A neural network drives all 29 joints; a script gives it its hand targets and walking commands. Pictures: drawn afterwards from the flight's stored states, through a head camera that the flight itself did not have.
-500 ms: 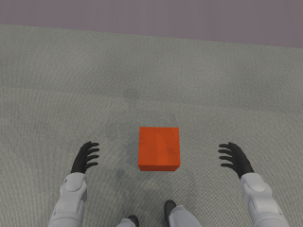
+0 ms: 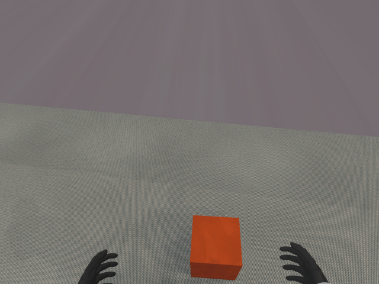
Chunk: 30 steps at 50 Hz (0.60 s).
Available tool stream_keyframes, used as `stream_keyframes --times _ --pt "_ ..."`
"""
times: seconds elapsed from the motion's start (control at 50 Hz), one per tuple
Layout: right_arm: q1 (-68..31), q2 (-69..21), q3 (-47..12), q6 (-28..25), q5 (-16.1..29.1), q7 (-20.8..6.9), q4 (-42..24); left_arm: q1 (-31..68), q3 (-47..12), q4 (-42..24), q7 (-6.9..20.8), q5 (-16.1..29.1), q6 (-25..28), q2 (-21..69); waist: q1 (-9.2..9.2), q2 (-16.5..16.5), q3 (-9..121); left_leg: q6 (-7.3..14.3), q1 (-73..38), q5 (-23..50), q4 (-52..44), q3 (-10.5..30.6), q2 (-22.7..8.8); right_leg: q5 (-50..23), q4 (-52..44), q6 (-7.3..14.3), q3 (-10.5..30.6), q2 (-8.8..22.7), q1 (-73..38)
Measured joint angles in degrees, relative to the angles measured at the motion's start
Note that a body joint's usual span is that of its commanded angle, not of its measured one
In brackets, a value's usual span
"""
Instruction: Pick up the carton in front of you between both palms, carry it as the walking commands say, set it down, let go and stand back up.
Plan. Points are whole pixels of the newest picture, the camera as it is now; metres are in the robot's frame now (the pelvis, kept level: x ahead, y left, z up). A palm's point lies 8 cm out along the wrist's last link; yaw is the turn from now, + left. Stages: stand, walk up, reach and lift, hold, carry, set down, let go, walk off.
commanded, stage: let go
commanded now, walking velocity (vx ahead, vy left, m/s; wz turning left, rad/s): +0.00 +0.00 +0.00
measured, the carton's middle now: (214, 248) +0.42 -0.08 -0.65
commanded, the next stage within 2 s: stand in 0.26 s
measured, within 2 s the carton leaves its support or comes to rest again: neither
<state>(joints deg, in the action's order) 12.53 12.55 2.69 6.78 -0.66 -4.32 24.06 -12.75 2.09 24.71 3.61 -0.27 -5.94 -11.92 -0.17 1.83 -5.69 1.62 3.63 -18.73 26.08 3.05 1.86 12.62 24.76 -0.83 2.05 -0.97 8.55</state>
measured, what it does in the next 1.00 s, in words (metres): stands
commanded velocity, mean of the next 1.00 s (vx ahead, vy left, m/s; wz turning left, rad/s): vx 0.00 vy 0.00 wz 0.00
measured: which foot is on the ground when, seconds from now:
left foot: down 0.00-1.00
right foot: down 0.00-1.00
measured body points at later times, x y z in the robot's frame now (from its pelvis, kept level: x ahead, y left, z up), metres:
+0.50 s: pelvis +0.01 -0.02 -0.01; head +0.02 -0.03 +0.44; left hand +0.15 +0.27 -0.09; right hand +0.16 -0.30 -0.10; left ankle -0.05 +0.10 -0.74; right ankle +0.01 -0.13 -0.74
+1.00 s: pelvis +0.02 -0.03 +0.00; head +0.02 -0.04 +0.45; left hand +0.14 +0.27 -0.10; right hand +0.16 -0.32 -0.10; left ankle -0.05 +0.10 -0.74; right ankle +0.01 -0.13 -0.74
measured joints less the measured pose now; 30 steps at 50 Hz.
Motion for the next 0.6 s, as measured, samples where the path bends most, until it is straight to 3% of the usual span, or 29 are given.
stream_keyframes --times 0.14,0.26,0.4,0.6 --pt "0.1 -0.1 0.2 1.1 0.0 0.1 -0.4 0.6 -0.1 -0.4 0.2 -0.2 -1.3 0.2 0.1 -0.2 -0.6 -0.4 -1.2 -0.5 0.1 0.2 -0.4 0.5 0.2 0.4 -0.3 -0.4 -1.2" --pt "0.5 0.9 -0.5 4.5 -0.2 2.5 -2.0 -0.3 -0.4 1.7 -1.7 0.3 0.5 0.1 0.53 -0.5 1.0 -0.9 -0.1 -1.3 1.4 -0.1 -0.9 1.6 2.3 0.8 0.0 -0.9 0.5" --pt "0.0 4.9 0.3 -2.3 -1.4 4.5 7.0 1.4 0.5 11.8 -3.9 -2.2 3.6 -3.7 0.53 0.1 5.1 -1.3 5.1 -2.8 4.7 0.7 -0.8 3.4 5.8 1.2 -0.9 -0.9 5.6" --pt "-0.1 7.4 0.1 -5.4 -1.4 5.0 13.2 2.7 1.0 17.7 -4.3 -2.1 5.5 -6.9 0.26 0.6 5.2 -1.7 4.7 -2.5 3.2 1.3 -0.8 3.9 5.5 1.7 -1.5 -0.8 5.5"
